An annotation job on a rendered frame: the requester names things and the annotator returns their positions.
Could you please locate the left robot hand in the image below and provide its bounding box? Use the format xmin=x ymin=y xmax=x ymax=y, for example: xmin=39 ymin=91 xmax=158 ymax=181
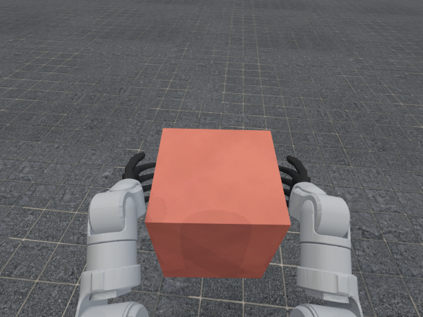
xmin=122 ymin=152 xmax=156 ymax=203

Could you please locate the right robot forearm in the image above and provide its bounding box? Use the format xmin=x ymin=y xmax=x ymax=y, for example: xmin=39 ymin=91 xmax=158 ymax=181
xmin=288 ymin=182 xmax=364 ymax=317

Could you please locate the carton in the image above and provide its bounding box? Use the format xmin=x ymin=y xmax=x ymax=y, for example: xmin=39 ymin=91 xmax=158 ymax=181
xmin=145 ymin=128 xmax=291 ymax=279

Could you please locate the robot left upper arm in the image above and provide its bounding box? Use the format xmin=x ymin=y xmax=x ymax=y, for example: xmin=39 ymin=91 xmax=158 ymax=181
xmin=81 ymin=301 xmax=149 ymax=317

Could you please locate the right robot hand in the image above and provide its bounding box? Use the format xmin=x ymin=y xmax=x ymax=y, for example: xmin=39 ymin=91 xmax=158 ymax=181
xmin=278 ymin=155 xmax=311 ymax=207

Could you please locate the robot right upper arm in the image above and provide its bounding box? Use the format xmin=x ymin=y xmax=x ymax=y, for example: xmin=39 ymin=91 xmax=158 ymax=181
xmin=289 ymin=303 xmax=357 ymax=317

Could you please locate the left robot forearm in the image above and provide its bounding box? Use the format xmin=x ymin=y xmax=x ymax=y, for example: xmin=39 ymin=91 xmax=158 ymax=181
xmin=75 ymin=178 xmax=146 ymax=317

